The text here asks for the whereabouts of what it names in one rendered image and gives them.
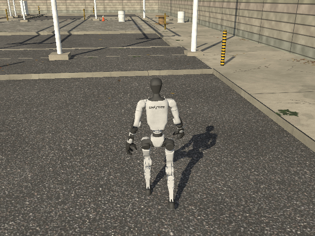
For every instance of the left robot forearm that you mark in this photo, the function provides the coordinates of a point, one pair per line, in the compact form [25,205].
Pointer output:
[132,133]

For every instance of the right robot forearm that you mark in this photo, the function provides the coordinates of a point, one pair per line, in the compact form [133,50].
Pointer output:
[180,126]

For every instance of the robot left upper arm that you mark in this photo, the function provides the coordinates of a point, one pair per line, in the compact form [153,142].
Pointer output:
[138,113]

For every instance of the right robot shin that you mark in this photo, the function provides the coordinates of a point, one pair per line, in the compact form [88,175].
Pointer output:
[170,184]

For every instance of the robot right hand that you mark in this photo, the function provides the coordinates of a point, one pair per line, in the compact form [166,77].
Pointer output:
[177,132]

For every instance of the humanoid robot torso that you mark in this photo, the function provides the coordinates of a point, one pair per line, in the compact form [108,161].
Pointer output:
[157,117]

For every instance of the robot right upper arm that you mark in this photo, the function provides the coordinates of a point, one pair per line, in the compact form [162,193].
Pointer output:
[174,110]

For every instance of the robot left hand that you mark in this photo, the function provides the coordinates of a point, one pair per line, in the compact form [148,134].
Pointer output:
[128,149]

